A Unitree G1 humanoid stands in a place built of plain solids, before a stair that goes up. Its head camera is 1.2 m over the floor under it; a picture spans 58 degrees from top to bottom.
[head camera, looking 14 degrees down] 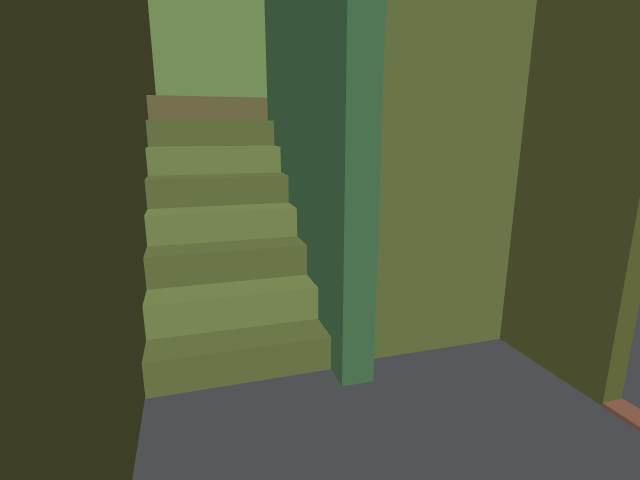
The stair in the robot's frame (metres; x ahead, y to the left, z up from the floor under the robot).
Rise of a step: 0.18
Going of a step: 0.24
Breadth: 0.91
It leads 17 degrees to the left of straight ahead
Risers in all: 8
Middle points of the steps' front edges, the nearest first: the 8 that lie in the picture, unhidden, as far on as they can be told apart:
1.90 0.38 0.18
2.13 0.44 0.37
2.35 0.51 0.55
2.58 0.58 0.73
2.80 0.65 0.92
3.03 0.71 1.10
3.25 0.78 1.28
3.51 0.86 1.47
